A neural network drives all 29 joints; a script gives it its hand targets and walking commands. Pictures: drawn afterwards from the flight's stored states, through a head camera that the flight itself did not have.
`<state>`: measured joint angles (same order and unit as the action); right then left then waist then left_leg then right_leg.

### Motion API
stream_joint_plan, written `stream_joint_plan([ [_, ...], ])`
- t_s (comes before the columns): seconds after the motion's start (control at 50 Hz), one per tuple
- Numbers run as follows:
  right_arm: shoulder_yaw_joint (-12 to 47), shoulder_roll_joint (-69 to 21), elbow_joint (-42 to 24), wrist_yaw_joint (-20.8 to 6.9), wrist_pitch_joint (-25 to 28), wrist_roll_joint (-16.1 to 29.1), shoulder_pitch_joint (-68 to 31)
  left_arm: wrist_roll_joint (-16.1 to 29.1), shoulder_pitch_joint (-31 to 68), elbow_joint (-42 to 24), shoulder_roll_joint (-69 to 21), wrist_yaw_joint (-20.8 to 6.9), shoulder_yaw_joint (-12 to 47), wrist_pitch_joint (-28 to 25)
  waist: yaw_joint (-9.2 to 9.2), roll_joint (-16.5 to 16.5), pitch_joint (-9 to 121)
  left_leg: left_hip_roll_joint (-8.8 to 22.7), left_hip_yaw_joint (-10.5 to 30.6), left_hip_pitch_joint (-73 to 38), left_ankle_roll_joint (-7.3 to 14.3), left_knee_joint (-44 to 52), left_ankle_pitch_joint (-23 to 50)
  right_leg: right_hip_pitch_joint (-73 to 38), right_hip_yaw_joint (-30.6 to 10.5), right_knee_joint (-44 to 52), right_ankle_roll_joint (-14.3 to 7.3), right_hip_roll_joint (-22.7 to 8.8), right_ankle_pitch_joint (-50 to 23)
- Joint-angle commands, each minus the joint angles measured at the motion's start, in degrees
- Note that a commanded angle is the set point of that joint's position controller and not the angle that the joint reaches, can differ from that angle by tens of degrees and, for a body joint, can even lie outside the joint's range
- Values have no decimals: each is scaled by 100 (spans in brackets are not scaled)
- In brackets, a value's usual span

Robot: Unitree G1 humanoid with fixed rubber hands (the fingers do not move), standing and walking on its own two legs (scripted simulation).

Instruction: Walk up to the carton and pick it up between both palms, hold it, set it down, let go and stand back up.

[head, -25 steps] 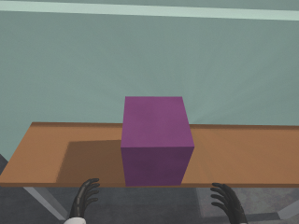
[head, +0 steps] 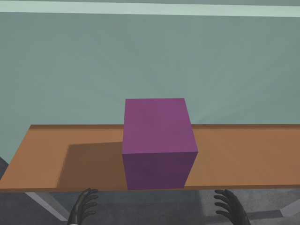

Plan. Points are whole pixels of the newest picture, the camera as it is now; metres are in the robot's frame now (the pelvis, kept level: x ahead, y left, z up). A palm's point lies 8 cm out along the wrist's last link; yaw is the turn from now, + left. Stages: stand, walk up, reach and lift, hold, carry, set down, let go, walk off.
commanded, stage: set down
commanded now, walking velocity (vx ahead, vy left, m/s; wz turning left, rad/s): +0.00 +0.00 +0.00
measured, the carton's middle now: (155, 145) +0.39 +0.01 -0.07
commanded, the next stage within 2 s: let go in 1.02 s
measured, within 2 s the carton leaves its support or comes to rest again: neither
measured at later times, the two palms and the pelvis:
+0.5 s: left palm (75, 221) +0.16 +0.22 -0.07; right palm out of the picture +0.15 -0.22 -0.07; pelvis +0.00 -0.01 +0.00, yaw +0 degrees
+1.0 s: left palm (71, 223) +0.15 +0.23 -0.08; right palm out of the picture +0.14 -0.22 -0.08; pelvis -0.01 +0.00 +0.00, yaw -1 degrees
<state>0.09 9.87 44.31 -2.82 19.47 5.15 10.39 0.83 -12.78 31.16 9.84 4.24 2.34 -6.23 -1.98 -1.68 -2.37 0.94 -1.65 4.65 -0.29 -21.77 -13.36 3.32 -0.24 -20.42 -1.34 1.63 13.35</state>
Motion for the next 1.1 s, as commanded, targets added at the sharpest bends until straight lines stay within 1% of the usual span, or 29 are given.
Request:
stream_joint_plan([
  [0.0, -166, 703, -692, 10, 213, 8, -312, -47, 308, -802, 389, -12, -184, -150, 69, 165, 581, -65, 24, -510, -202, 170, 1802, 353, -3, 389, -114, -70, -1713],
  [0.02, -126, 688, -600, -3, 169, -24, -246, -130, 351, -783, 395, -26, -234, -140, 44, 313, 387, -69, 14, -425, -207, 193, 1748, 434, -32, 429, -112, -87, -1559],
  [0.1, -175, 705, -731, 34, 152, -35, -239, -76, 326, -905, 456, -57, -244, -50, 32, 186, 576, -47, 1, -525, -192, 236, 1776, 416, 12, 415, -110, -63, -1523],
  [0.12, -176, 731, -500, 56, 102, -134, -230, -81, 291, -589, 412, -105, -232, 32, 57, 70, 386, -74, 1, -516, -193, 182, 1704, 548, 8, 416, -89, -86, -1605],
  [0.16, -135, 673, -640, 98, 106, -138, -268, -43, 401, -638, 493, -167, -266, 91, 82, 19, 426, -124, -64, -480, -145, 198, 1521, 500, -58, 450, -22, -155, -1718],
  [0.2, -143, 707, -676, 65, 123, -68, -192, -154, 291, -836, 468, -116, -332, 108, -8, 286, 517, -82, -18, -560, -200, 170, 1864, 415, 1, 397, -61, -92, -1900],
  [0.22, -195, 740, -766, 83, 124, -111, -225, -114, 314, -954, 529, -125, -343, 136, 64, 126, 643, -58, -6, -582, -178, 156, 1886, 353, 19, 370, -32, -89, -1945],
  [0.26, -169, 658, -685, 106, 32, -161, -249, -99, 370, -680, 485, -180, -313, 228, 70, 121, 454, -86, -12, -517, -175, 200, 1675, 508, -13, 444, -37, -150, -1802],
  [0.3, -210, 685, -845, 128, -24, -216, -351, -22, 566, -830, 621, -190, -312, 293, 119, 115, 517, -86, -44, -547, -97, 232, 1356, 591, -45, 467, 8, -164, -1462],
  [0.32, -146, 609, -748, 146, -41, -229, -241, -69, 398, -631, 596, -245, -374, 359, 57, 50, 454, -109, -77, -556, -107, 222, 1369, 515, -55, 468, 9, -178, -1604],
  [0.34, -101, 567, -815, 189, -91, -278, -296, 17, 553, -639, 658, -273, -396, 370, 126, -71, 449, -131, -137, -519, -53, 217, 1218, 542, -117, 469, 53, -231, -1521],
  [0.38, -116, 539, -892, 196, -173, -288, -258, -112, 617, -824, 658, -255, -447, 452, 41, 148, 439, -135, -118, -570, -82, 249, 1207, 615, -85, 493, 58, -228, -1398],
  [0.4, -121, 547, -729, 199, -237, -332, -233, -147, 545, -564, 610, -309, -431, 537, 76, 82, 213, -104, -93, -522, -74, 278, 1144, 684, -57, 529, 43, -198, -1236],
  [0.42, -233, 625, -1035, 183, -186, -291, -290, -96, 609, -1063, 705, -226, -431, 494, 41, 265, 520, -72, -90, -607, -80, 275, 1278, 643, -52, 488, 16, -185, -1249],
  [0.46, -242, 635, -950, 183, -229, -301, -289, -147, 536, -985, 674, -236, -414, 589, 87, 201, 428, -76, -90, -586, -123, 227, 1438, 631, -18, 469, 6, -171, -1458],
  [0.48, -338, 734, -780, 147, -273, -308, -334, -173, 513, -919, 620, -201, -352, 653, 146, 378, 499, -9, -21, -586, -151, 239, 1465, 589, 66, 399, -61, -112, -1392],
  [0.52, -233, 632, -1065, 213, -350, -380, -342, -47, 452, -789, 712, -323, -394, 776, 129, 34, 489, -95, -124, -636, -58, 213, 1229, 727, -52, 522, 36, -213, -1285],
  [0.56, -275, 610, -820, 258, -467, -461, -254, -103, 487, -563, 737, -346, -420, 892, 201, 106, 268, -84, -103, -550, -73, 227, 1138, 679, -72, 480, 31, -235, -1344],
  [0.58, -235, 582, -978, 232, -415, -439, -290, -148, 507, -684, 691, -336, -453, 870, 69, 82, 359, -83, -141, -591, -72, 234, 1178, 697, -12, 472, 30, -190, -1207],
  [0.62, -299, 494, -1237, 244, -484, -448, -321, -129, 664, -968, 797, -312, -521, 887, 74, 111, 382, -63, -146, -507, -47, 308, 964, 714, -40, 508, 45, -177, -875],
  [0.68, -312, 527, -1068, 231, -631, -550, -365, -146, 712, -814, 757, -309, -446, 975, 76, 174, 263, -24, -174, -437, -54, 339, 899, 840, -29, 475, -25, -158, -594],
  [0.76, -333, 634, -694, 205, -698, -606, -440, -195, 732, -542, 675, -349, -412, 1081, 113, 148, 229, -33, -138, -543, -92, 208, 1186, 913, 9, 383, -9, -127, -988],
  [0.78, -321, 577, -1113, 213, -593, -550, -371, -140, 799, -964, 869, -308, -471, 1008, 112, 335, 529, -47, -164, -542, -74, 219, 1152, 761, -10, 372, 4, -136, -944],
  [0.84, -353, 582, -959, 182, -607, -523, -347, -185, 687, -740, 776, -288, -453, 1061, 63, 300, 451, 5, -124, -560, -83, 212, 1245, 702, 26, 350, -58, -99, -856],
  [0.9, -401, 652, -766, 181, -665, -542, -425, -182, 712, -768, 742, -315, -398, 1157, 203, 322, 362, 24, -81, -483, -124, 222, 1108, 805, 35, 382, -107, -109, -652],
  [0.96, -393, 670, -960, 165, -645, -547, -453, -156, 680, -752, 725, -319, -405, 1108, 61, 175, 330, 9, -145, -431, -79, 222, 1168, 814, 83, 340, -66, -63, -708],
  [0.98, -442, 615, -805, 172, -684, -615, -560, -159, 841, -757, 740, -303, -409, 1149, 106, 80, 248, 23, -85, -412, -83, 191, 1166, 855, 100, 348, -51, -76, -781],
  [1.04, -399, 679, -765, 153, -647, -513, -498, -172, 834, -860, 766, -270, -458, 1098, 92, 336, 545, -5, -125, -496, -107, 145, 1318, 746, 75, 284, -42, -77, -1004],
  [1.08, -404, 713, -719, 129, -640, -562, -508, -230, 754, -711, 721, -283, -452, 1162, 74, 308, 366, -11, -120, -497, -113, 119, 1275, 842, 73, 317, -44, -84, -980],
])
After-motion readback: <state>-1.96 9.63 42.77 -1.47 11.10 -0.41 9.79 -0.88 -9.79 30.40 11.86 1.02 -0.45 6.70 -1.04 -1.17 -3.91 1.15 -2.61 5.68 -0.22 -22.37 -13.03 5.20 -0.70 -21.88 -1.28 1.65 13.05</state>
